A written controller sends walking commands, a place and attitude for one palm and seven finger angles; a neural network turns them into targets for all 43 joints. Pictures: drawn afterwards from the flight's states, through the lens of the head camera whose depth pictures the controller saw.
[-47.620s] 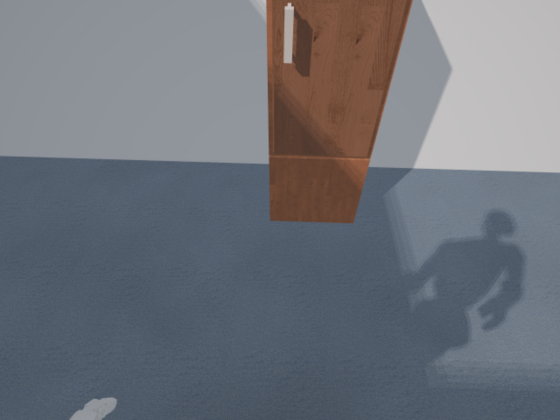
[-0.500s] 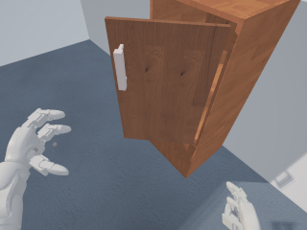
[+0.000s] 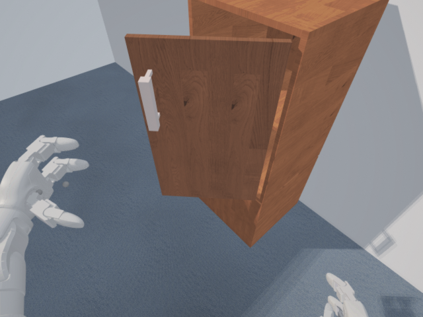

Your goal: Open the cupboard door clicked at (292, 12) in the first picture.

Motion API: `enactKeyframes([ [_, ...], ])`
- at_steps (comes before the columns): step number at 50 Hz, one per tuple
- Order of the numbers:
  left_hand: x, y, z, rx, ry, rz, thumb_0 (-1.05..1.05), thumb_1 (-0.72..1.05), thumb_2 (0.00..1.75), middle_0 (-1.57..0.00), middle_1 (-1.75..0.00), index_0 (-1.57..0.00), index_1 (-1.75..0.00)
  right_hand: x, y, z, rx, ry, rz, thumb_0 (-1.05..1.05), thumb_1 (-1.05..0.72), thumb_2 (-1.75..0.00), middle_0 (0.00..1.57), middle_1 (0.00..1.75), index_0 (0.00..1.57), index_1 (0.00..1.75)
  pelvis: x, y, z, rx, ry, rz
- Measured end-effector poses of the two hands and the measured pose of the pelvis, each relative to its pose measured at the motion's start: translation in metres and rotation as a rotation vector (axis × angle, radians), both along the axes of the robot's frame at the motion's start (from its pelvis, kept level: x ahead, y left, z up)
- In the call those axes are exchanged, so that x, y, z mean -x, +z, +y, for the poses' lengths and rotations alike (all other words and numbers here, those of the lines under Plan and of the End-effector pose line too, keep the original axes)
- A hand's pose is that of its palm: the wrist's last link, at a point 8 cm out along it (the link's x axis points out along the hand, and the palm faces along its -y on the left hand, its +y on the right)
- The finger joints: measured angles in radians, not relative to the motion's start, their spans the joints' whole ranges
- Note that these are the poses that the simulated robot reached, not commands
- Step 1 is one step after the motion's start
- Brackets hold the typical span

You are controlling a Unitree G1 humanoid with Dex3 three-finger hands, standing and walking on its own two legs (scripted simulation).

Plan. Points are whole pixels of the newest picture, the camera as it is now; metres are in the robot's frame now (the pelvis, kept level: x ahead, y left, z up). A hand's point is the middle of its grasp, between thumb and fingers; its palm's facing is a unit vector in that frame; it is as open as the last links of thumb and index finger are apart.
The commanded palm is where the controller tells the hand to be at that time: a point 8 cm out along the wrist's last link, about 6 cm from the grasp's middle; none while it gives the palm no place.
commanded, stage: raise the hand with hooked fingers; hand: left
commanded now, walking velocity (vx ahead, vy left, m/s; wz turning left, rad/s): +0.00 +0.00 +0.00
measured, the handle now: (151, 100) +0.57 +0.19 +0.11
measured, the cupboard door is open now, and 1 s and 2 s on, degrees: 45 45 45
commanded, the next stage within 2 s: move the hooked fingers beside the handle in 0.22 s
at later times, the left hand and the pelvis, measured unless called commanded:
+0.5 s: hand (79, 176) +0.31 +0.26 +0.13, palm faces +0.10 -0.99 -0.03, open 14.0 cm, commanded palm +0.29 +0.30 +0.13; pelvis +0.00 -0.03 +0.00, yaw +0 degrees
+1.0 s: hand (96, 145) +0.38 +0.25 +0.13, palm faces +0.04 -1.00 -0.01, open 14.0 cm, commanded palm +0.36 +0.31 +0.13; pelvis +0.01 +0.00 +0.00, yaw -2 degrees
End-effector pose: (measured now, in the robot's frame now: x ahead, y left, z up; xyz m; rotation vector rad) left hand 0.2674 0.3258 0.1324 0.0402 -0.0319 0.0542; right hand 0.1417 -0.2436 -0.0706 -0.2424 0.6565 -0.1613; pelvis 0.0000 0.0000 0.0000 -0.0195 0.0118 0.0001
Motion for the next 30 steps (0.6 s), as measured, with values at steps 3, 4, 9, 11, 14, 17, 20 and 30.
enactKeyframes([
  [3, 0.002, 0.002, -0.003, -0.006, 0.021, -0.014, -0.01, -0.5, 0.3, -0.3, -1.2, -0.3, -1.2, -0.001, -0.001, -0.005, -0.003, -0.001, -0.002, 0.02, -0.9, -0.9, 0.21, 0.3, 0.21, 0.3, 0.0, 0.0, -0.006, -0.003, 0.001, -0.004],
  [4, 0.002, 0.003, -0.004, -0.008, 0.026, -0.013, -0.01, -0.5, 0.3, -0.3, -1.2, -0.3, -1.2, -0.001, -0.001, -0.007, -0.004, -0.001, -0.004, 0.02, -0.9, -0.9, 0.21, 0.3, 0.21, 0.3, 0.0, 0.0, -0.008, -0.003, 0.002, -0.005],
  [9, 0.001, 0.003, -0.012, -0.007, 0.02, 0.008, -0.01, -0.5, 0.3, -0.3, -1.2, -0.3, -1.2, -0.006, -0.003, -0.013, -0.016, -0.004, -0.018, 0.02, -0.9, -0.9, 0.21, 0.3, 0.21, 0.3, 0.001, 0.0, -0.016, -0.007, 0.004, -0.006],
  [11, 0.001, 0.002, -0.017, -0.006, 0.01, 0.013, -0.01, -0.5, 0.3, -0.3, -1.2, -0.3, -1.2, -0.008, -0.003, -0.016, -0.021, -0.006, -0.026, 0.02, -0.9, -0.9, 0.21, 0.3, 0.21, 0.3, 0.0, -0.001, -0.019, -0.009, 0.003, -0.005],
  [14, 0.0, 0.002, -0.023, -0.003, 0.004, 0.01, -0.01, -0.5, 0.3, -0.3, -1.2, -0.3, -1.2, -0.011, -0.003, -0.02, -0.025, -0.009, -0.038, 0.02, -0.9, -0.9, 0.21, 0.3, 0.21, 0.3, 0.0, -0.001, -0.023, -0.011, 0.0, -0.003],
  [17, 0.0, 0.003, -0.027, -0.001, 0.005, -0.004, -0.01, -0.5, 0.3, -0.3, -1.2, -0.3, -1.2, -0.014, -0.003, -0.024, -0.027, -0.011, -0.047, 0.02, -0.9, -0.9, 0.21, 0.3, 0.21, 0.3, -0.001, -0.002, -0.026, -0.014, -0.002, -0.004],
  [20, -0.003, 0.003, -0.027, 0.005, 0.016, -0.006, -0.01, -0.5, 0.3, -0.3, -1.2, -0.3, -1.2, -0.015, -0.004, -0.028, -0.025, -0.014, -0.047, 0.02, -0.9, -0.9, 0.21, 0.3, 0.21, 0.3, -0.002, -0.002, -0.028, -0.015, -0.002, -0.002],
  [30, -0.041, -0.003, -0.015, 0.006, 0.017, 0.033, -0.01, -0.5, 0.3, -0.3, -1.2, -0.3, -1.2, 0.003, -0.014, -0.039, 0.017, -0.039, 0.042, 0.02, -0.91, -0.9, 0.21, 0.3, 0.21, 0.3, 0.002, -0.005, -0.029, -0.009, 0.007, 0.026],
])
